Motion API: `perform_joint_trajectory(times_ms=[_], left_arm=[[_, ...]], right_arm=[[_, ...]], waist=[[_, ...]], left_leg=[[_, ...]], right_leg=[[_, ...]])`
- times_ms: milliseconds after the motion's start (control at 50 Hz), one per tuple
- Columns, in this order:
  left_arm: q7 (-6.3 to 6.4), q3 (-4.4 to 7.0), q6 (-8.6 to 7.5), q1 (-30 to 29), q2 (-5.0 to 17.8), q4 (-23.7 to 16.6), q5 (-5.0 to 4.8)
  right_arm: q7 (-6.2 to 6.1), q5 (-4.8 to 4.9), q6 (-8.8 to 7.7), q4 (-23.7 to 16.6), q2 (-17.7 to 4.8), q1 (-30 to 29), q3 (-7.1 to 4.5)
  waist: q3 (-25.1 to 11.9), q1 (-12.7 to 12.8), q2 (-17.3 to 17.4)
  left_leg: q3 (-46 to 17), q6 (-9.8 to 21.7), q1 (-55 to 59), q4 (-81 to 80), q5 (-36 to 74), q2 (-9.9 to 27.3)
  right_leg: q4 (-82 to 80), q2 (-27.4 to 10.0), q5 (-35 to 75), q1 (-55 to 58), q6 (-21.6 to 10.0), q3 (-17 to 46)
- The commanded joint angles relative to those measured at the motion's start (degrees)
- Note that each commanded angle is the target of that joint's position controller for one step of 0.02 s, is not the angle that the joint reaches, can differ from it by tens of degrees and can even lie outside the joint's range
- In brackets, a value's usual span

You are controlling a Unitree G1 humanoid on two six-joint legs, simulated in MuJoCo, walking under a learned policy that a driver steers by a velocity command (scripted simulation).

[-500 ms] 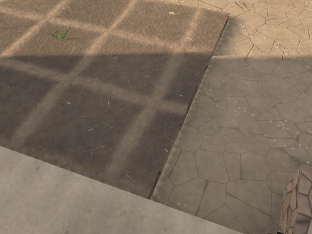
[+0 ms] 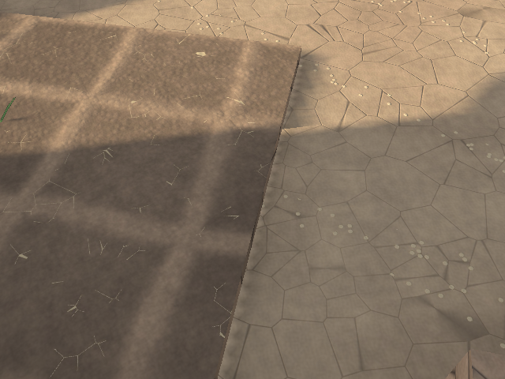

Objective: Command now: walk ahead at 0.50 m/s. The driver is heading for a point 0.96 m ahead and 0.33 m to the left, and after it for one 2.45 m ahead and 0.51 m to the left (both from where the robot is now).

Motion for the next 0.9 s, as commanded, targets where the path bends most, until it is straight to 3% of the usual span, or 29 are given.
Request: perform_joint_trajectory(times_ms=[20,60,80,100,120,140,160,180,200,240,300,320,360,400,440,480,520,540,560,580,600,620,640,660,680,700,740,820,900], left_arm=[[0.93,2.71,-1.75,2.17,8.19,-3.06,0.21],[1.70,4.15,-2.93,9.63,10.58,-1.36,-1.74],[2.37,5.12,-4.05,19.82,13.24,1.50,-2.63],[3.01,5.17,-3.82,27.04,15.26,2.05,-2.67],[2.68,3.92,-3.61,35.28,12.58,3.41,-2.06],[2.79,4.55,-4.95,33.06,12.19,5.38,-1.72],[2.70,3.34,-4.86,24.78,8.36,4.89,-2.47],[2.67,1.64,-4.14,19.24,4.16,3.82,-2.16],[2.61,0.74,-3.88,15.28,1.99,3.37,-1.61],[2.89,0.27,-3.95,10.03,0.33,2.26,-1.31],[3.22,1.12,-4.39,14.46,4.38,4.76,-0.80],[3.12,1.28,-4.41,16.29,5.18,5.46,-0.04],[3.56,0.93,-4.86,21.90,4.43,7.88,0.28],[4.52,0.38,-5.10,26.87,3.03,9.25,-1.47],[2.92,-0.02,-3.77,29.62,4.19,10.65,-1.10],[1.43,0.19,-3.53,28.39,5.17,11.21,-0.26],[2.09,0.91,-3.88,26.98,6.82,11.67,-1.30],[3.20,4.20,-1.69,23.73,12.40,12.38,-8.59],[3.72,4.23,-0.69,24.75,13.27,12.35,-8.32],[3.95,4.15,-0.12,25.01,11.70,12.44,-7.63],[4.31,3.70,0.20,23.72,9.59,11.89,-7.28],[4.06,3.59,-0.34,23.13,6.47,10.01,-5.89],[2.86,0.86,-1.23,28.35,1.03,6.44,-6.36],[2.92,2.06,-2.28,22.61,6.00,3.27,-7.67],[3.58,2.93,-2.34,16.50,8.69,0.84,-8.21],[4.63,4.06,-1.70,15.06,10.27,1.58,-7.48],[6.30,5.47,0.47,13.92,9.51,0.73,-5.41],[6.57,5.77,1.39,12.23,6.68,-1.04,-4.60],[5.64,5.88,2.48,5.37,6.95,-3.86,-4.39]], right_arm=[[-0.59,0.13,-1.00,-5.13,-10.20,-6.08,-2.26],[-1.17,0.43,-0.93,-5.44,-13.11,-8.21,-2.98],[-0.96,-0.27,-1.18,-5.09,-11.00,-6.05,-2.54],[0.02,-2.03,-1.02,-3.62,-1.99,6.34,-0.04],[0.93,-0.12,-1.22,-5.56,-3.25,3.01,0.03],[0.30,1.61,-0.79,-9.92,-4.93,-10.45,-0.69],[-1.17,0.82,-0.22,-10.53,-7.15,-14.31,-0.95],[-2.00,-0.54,0.46,-9.87,-7.39,-12.25,-0.89],[-2.24,-1.41,1.09,-9.64,-5.93,-10.96,-0.16],[-2.03,-1.27,2.26,-9.81,-5.10,-11.51,-0.06],[-0.88,-0.51,2.24,-11.44,-3.09,-16.78,0.86],[-0.18,-1.08,2.20,-11.34,-2.71,-16.78,1.25],[0.49,-0.59,2.05,-11.79,-4.53,-18.36,0.73],[-0.13,-0.29,1.77,-11.82,-5.96,-23.61,0.20],[-0.22,0.58,3.09,-13.31,-4.15,-29.46,0.75],[-0.03,0.51,4.10,-14.19,-4.29,-29.68,1.06],[-0.45,0.41,3.85,-14.63,-6.18,-31.98,0.71],[-0.44,9.73,2.62,-16.44,-7.06,-37.57,-0.82],[-0.36,9.45,1.68,-15.59,-7.07,-32.78,-0.76],[-0.34,7.91,1.43,-12.32,-7.86,-23.36,-1.83],[-0.46,6.59,2.15,-7.57,-9.23,-11.55,-3.06],[-1.05,5.13,3.30,-4.93,-13.35,-3.37,-4.48],[-1.32,4.97,3.23,-5.90,-15.02,-1.23,-4.24],[-2.45,4.79,4.57,-8.95,-14.86,-3.82,-5.27],[-3.55,4.67,5.62,-11.34,-12.76,-9.82,-4.78],[-3.96,5.04,5.81,-13.30,-10.86,-16.16,-4.14],[-4.57,5.06,5.25,-12.88,-12.10,-17.30,-4.88],[-6.07,4.65,5.65,-13.35,-12.67,-17.01,-5.56],[-7.91,5.41,7.38,-14.43,-11.64,-16.44,-5.62]], waist=[[2.41,6.58,4.92],[0.08,10.54,3.79],[-5.08,12.76,-0.60],[-18.57,10.03,-14.84],[-20.47,14.86,-12.90],[-2.82,16.09,-8.54],[1.56,12.74,-1.70],[-1.78,9.08,1.78],[-0.76,5.75,1.80],[-0.44,3.20,0.94],[0.24,5.98,1.59],[0.15,6.23,0.24],[1.50,8.01,0.62],[4.21,11.64,0.54],[7.16,12.89,-1.51],[10.53,11.57,-1.66],[12.31,11.85,0.94],[15.61,12.18,3.97],[10.48,9.66,4.67],[4.56,5.95,1.59],[-1.02,1.58,-1.03],[-6.13,-0.67,5.27],[-21.16,0.58,12.88],[-26.49,-1.75,10.30],[-21.56,-0.71,7.69],[-14.33,2.37,0.08],[-4.94,5.62,-0.05],[-6.02,7.67,4.66],[-6.50,6.87,5.29]], left_leg=[[-6.96,9.16,-6.26,1.47,29.22,15.95],[-3.54,5.71,-9.31,13.47,42.79,12.68],[-1.48,2.96,-17.46,28.23,40.40,8.49],[0.65,-1.93,-29.88,50.83,-4.27,0.93],[-6.62,-0.97,-43.24,65.23,-20.85,-3.91],[-11.25,0.95,-56.73,68.39,-14.11,-0.22],[-10.55,1.25,-55.19,67.72,-6.28,4.19],[-11.02,0.87,-48.28,64.88,-1.38,6.31],[-11.04,0.65,-43.32,61.91,2.33,8.24],[-9.10,-0.49,-39.77,53.91,4.22,9.97],[-4.09,-3.05,-36.20,36.10,11.78,10.44],[-5.02,-1.87,-35.53,36.80,19.46,10.68],[-8.71,-0.94,-44.54,32.12,31.91,11.67],[-7.45,-1.18,-50.43,17.43,42.17,11.37],[0.34,-0.17,-35.70,13.53,37.29,8.23],[-1.98,0.73,-32.83,14.93,35.79,8.89],[-1.78,1.15,-34.99,10.23,32.26,8.19],[-2.13,2.45,-33.83,8.32,24.96,4.39],[1.38,3.16,-27.28,6.03,26.67,1.74],[3.52,4.19,-14.93,5.93,30.05,-0.28],[0.42,5.60,-2.19,2.18,40.51,2.48],[-6.21,9.33,18.84,11.38,63.03,10.05],[-27.03,21.44,40.88,17.20,62.07,25.10],[-32.99,22.23,36.23,11.44,42.31,25.11],[-31.48,19.21,27.74,7.14,28.61,22.37],[-26.42,16.35,13.70,2.97,23.55,19.01],[-24.34,15.66,-5.85,0.27,28.35,16.98],[-17.44,14.23,-16.91,3.56,34.76,10.82],[-22.97,12.58,-18.37,5.81,17.12,9.44]], right_leg=[[1.80,1.82,-4.19,10.97,-1.75,-1.49],[-4.15,5.66,-3.06,27.04,-3.62,-5.85],[-4.39,4.71,2.43,43.67,-7.54,-3.64],[-8.64,-10.01,17.54,64.91,-22.20,16.97],[-17.96,-15.89,6.04,70.21,-26.19,36.75],[-21.96,-16.28,-10.15,58.52,-20.66,36.94],[-22.17,-15.57,-11.86,46.19,-17.98,31.35],[-22.39,-14.14,-8.27,37.55,-18.21,26.98],[-23.80,-12.56,-5.31,29.52,-17.75,23.01],[-27.56,-8.64,-8.45,22.56,-15.61,15.56],[-28.58,-5.59,-5.57,21.18,-13.95,6.98],[-26.24,-6.01,-3.82,21.12,-13.43,6.63],[-22.29,-7.82,-5.17,30.65,-12.91,7.04],[-18.97,-6.50,-12.02,38.72,-10.78,5.36],[-22.93,-5.97,-17.57,26.67,-12.09,3.02],[-23.97,-9.27,-17.87,26.46,-12.23,4.09],[-23.02,-9.64,-15.01,35.21,-10.17,3.56],[-17.66,-8.31,-0.58,32.93,-5.25,-0.62],[-10.62,-6.34,11.55,36.41,-3.07,-3.58],[-0.91,-3.87,16.43,34.57,-1.06,-6.16],[11.99,-1.67,12.08,31.31,1.19,-7.69],[35.08,4.92,-19.52,12.33,5.18,-9.75],[47.65,6.02,-41.36,-6.84,6.64,-0.25],[46.74,3.12,-37.44,-6.67,5.84,5.27],[42.57,1.01,-32.66,-6.53,4.73,5.44],[33.51,-0.44,-25.43,-2.46,4.77,4.59],[25.63,-0.69,-20.42,4.57,6.62,4.80],[9.66,3.45,-12.31,13.66,9.47,3.79],[6.49,4.66,-7.47,12.13,10.21,6.99]])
